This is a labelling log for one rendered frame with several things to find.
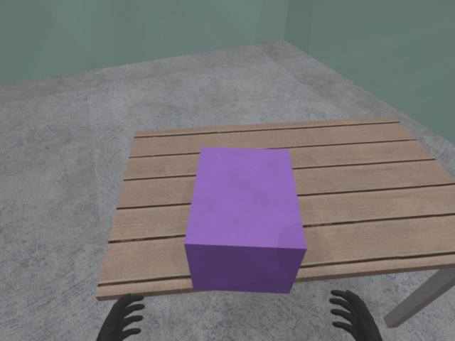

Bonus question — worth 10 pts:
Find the left robot hand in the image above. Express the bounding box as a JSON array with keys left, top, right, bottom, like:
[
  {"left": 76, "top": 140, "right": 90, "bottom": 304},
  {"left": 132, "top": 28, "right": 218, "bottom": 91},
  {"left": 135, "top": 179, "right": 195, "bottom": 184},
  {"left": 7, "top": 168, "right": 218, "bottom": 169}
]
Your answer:
[{"left": 96, "top": 293, "right": 145, "bottom": 341}]

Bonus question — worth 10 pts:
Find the right robot hand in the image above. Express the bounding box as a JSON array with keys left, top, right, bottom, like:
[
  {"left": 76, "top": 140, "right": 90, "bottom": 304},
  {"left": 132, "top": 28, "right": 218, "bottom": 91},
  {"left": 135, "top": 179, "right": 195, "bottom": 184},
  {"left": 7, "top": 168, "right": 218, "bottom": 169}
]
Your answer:
[{"left": 329, "top": 290, "right": 382, "bottom": 341}]

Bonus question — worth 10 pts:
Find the carton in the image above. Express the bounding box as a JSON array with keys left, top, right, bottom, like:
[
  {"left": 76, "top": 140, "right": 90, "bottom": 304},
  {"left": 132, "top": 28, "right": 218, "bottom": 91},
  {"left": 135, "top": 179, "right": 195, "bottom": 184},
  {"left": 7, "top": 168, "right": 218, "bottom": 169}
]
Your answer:
[{"left": 184, "top": 147, "right": 307, "bottom": 294}]

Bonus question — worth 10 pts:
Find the table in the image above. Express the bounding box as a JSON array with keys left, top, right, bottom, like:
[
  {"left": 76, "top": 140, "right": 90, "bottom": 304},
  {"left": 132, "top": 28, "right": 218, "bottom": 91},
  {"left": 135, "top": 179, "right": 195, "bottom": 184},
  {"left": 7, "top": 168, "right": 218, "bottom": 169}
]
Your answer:
[{"left": 95, "top": 117, "right": 455, "bottom": 328}]

